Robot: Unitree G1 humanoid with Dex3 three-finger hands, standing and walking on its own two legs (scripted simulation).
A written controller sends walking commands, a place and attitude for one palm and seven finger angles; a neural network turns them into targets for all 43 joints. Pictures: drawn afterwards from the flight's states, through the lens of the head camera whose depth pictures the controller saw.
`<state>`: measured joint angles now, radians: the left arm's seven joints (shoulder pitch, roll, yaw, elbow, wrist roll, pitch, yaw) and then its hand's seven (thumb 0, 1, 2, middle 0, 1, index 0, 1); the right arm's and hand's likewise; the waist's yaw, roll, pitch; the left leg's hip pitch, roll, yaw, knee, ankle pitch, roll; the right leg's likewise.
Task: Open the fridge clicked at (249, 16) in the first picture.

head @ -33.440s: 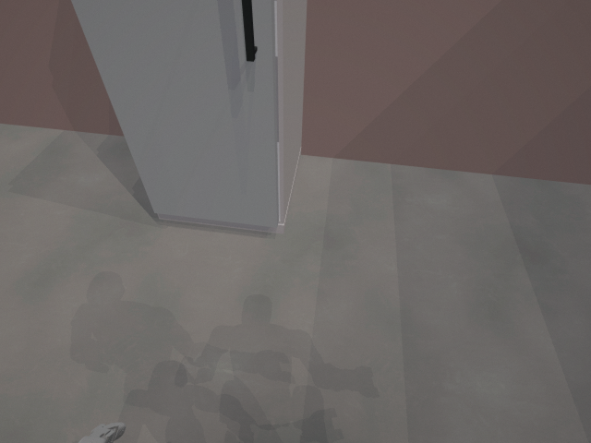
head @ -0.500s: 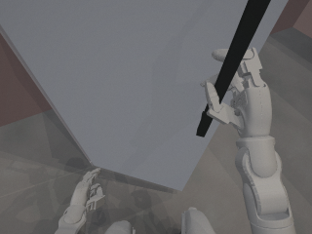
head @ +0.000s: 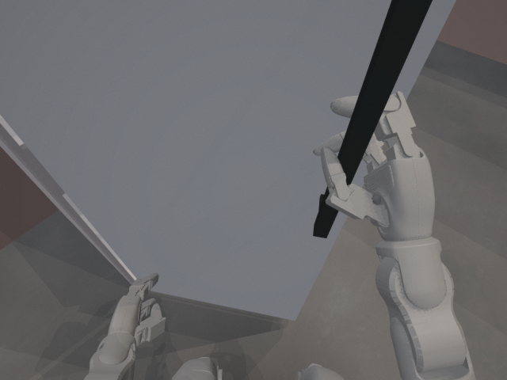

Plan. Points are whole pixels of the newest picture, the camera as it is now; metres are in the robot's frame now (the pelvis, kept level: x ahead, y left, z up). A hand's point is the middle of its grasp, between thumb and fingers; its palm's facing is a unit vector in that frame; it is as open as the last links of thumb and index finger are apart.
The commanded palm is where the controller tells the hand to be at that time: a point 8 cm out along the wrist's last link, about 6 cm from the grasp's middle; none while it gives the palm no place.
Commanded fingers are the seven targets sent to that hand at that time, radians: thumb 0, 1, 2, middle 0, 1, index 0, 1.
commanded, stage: walk backward, drawing the door open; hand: right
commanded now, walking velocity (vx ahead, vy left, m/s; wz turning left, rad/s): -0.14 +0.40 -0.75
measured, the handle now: (357, 119) +0.34 -0.05 +0.27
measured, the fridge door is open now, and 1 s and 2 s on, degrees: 61 76 72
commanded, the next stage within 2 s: stop walking and hold the door back in 0.26 s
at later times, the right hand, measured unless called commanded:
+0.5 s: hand (265, 309) +0.16 +0.02 +0.22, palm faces +0.17 +0.98 -0.07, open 6.7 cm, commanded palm +0.17 -0.04 +0.20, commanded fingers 0.00 -0.90 -0.90 0.45 1.40 0.45 1.40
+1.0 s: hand (274, 285) +0.18 +0.02 +0.23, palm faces +0.30 +0.94 -0.17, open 5.8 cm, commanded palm +0.17 -0.05 +0.20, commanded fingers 0.00 -0.90 -0.90 0.45 1.40 0.45 1.40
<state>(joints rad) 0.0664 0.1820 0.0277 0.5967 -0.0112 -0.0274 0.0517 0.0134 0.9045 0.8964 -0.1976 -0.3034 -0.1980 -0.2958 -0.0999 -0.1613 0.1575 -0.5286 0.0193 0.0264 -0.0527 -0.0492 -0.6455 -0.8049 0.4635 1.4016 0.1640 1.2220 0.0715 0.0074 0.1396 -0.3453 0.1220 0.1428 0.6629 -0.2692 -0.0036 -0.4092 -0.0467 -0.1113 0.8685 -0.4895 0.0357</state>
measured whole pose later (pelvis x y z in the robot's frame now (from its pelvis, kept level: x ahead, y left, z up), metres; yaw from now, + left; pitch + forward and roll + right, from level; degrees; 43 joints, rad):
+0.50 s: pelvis -0.08 +0.17 -0.01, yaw -20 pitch -3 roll +0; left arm 0.08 0.20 0.02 0.58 -0.01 0.01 0.06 0.01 0.91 0.90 -0.20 -0.30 -0.20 -0.30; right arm -0.13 -0.15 0.18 -0.45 0.04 -0.03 -0.07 -0.05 -0.66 -0.82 0.47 1.40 0.21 1.27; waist 0.01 0.02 0.12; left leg -0.43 0.10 0.09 0.83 -0.38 -0.03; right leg -0.34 -0.03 -0.11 0.72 -0.31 -0.04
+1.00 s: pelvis -0.19 +0.22 +0.01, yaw -24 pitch -5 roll -1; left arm 0.23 0.26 0.02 0.74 -0.03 0.01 0.09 0.01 0.91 0.90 -0.19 -0.30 -0.20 -0.30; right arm -0.81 -0.13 0.07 0.66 0.08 -0.05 -0.08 -0.05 -0.66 -0.83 0.46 1.40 0.37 1.40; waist 0.02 -0.03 0.04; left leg -0.50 0.07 0.02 0.89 -0.36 -0.01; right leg -0.20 -0.02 -0.15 0.56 -0.27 -0.05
